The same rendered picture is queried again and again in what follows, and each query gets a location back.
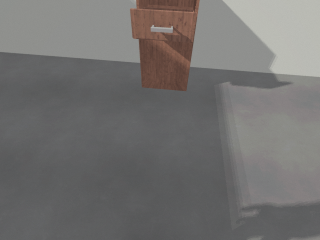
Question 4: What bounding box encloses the drawer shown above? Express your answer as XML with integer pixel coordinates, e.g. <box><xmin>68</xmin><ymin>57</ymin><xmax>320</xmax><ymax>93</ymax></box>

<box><xmin>130</xmin><ymin>7</ymin><xmax>197</xmax><ymax>43</ymax></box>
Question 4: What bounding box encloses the handle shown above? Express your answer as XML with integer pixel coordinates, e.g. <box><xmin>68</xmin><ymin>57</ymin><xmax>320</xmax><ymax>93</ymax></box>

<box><xmin>150</xmin><ymin>25</ymin><xmax>173</xmax><ymax>33</ymax></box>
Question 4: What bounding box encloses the cabinet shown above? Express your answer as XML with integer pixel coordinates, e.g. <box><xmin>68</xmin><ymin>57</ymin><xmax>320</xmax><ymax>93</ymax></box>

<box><xmin>136</xmin><ymin>0</ymin><xmax>200</xmax><ymax>91</ymax></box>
